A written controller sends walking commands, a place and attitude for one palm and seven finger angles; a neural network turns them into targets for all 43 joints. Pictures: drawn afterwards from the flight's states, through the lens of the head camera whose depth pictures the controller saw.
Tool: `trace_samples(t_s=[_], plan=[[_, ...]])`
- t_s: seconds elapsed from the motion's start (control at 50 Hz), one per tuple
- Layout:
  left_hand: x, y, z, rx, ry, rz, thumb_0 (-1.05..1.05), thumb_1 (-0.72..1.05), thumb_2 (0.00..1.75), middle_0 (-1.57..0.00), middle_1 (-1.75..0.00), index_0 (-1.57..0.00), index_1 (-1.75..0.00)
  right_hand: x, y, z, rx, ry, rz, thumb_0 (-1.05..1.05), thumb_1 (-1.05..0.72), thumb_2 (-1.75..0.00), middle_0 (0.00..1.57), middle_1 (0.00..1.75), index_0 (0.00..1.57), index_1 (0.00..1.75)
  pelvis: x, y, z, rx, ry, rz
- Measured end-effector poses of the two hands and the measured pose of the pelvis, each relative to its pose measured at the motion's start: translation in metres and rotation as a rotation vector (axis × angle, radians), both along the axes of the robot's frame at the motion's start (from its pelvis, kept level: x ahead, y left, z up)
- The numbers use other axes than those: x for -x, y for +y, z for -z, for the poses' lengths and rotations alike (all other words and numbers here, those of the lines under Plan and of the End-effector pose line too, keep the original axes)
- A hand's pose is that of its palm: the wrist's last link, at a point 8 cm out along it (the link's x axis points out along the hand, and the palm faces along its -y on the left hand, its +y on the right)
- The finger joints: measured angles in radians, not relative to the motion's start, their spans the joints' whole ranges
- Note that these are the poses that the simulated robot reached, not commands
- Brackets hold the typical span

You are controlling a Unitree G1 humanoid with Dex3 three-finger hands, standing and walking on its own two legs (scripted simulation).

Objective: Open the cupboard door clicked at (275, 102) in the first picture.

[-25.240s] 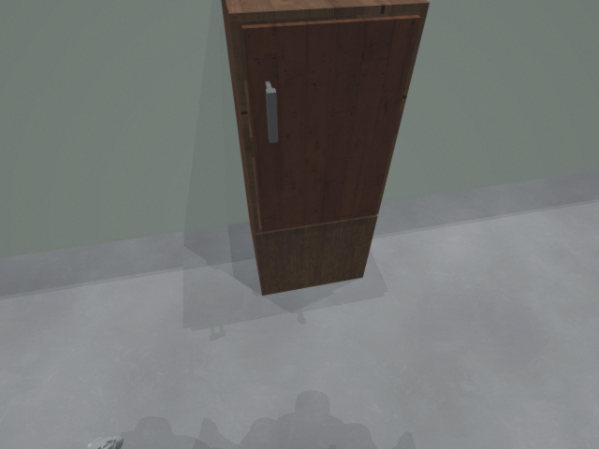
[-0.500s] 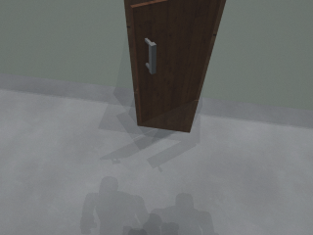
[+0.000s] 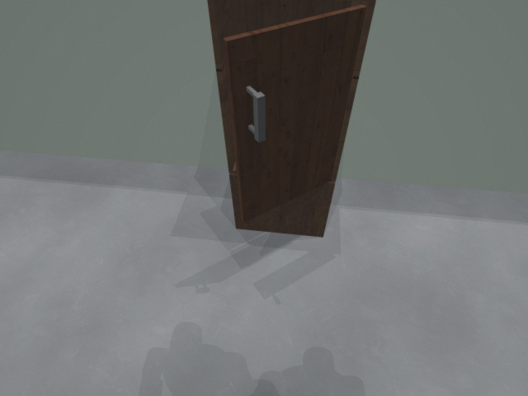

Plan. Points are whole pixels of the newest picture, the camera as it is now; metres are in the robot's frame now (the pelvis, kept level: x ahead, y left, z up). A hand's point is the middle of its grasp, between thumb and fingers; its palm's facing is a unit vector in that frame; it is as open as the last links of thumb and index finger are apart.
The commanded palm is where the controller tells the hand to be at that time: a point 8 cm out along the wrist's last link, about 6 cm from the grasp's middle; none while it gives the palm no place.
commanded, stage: let the arm hang, fingers relaxed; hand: left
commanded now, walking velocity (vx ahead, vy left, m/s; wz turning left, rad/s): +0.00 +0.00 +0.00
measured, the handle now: (255, 114) +0.71 +0.07 +0.05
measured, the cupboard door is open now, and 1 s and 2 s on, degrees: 39 39 39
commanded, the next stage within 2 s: look to check the result in 0.16 s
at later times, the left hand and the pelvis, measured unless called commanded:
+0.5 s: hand out of the picture +0.07 +0.21 -0.17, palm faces +0.01 -0.96 -0.28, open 7.4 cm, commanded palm none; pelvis +0.02 +0.00 +0.00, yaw +0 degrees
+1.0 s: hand out of the picture +0.10 +0.23 -0.16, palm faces -0.01 -0.95 -0.32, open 7.4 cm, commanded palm none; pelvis +0.03 +0.00 +0.00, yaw -1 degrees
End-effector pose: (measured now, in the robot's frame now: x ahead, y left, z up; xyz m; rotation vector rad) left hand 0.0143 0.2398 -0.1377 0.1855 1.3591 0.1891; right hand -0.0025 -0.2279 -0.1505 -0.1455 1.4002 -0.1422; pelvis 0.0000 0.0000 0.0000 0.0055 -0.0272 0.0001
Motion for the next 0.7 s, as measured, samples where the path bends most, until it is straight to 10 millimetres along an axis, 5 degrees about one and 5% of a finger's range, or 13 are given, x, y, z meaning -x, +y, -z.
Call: trace_samples(t_s=[0.22, 0.7], plan=[[-0.014, 0.003, 0.001, 0.002, 0.004, 0.015, 0.01, 0.91, 0.9, -0.2, -0.29, -0.2, -0.3, 0.0, -0.007, -0.003, 0.028, 0.028, 0.012, 0.0, -0.91, -0.9, 0.2, 0.3, 0.2, 0.3, -0.008, 0.002, 0.0, 0.001, 0.006, 0.003], [-0.063, 0.028, -0.011, -0.059, -0.075, 0.046, 0.01, 0.91, 0.9, -0.2, -0.29, -0.2, -0.3, -0.073, -0.035, -0.014, 0.084, -0.098, -0.041, 0.0, -0.91, -0.9, 0.2, 0.3, 0.2, 0.3, -0.024, 0.001, -0.002, 0.004, 0.01, 0.0]])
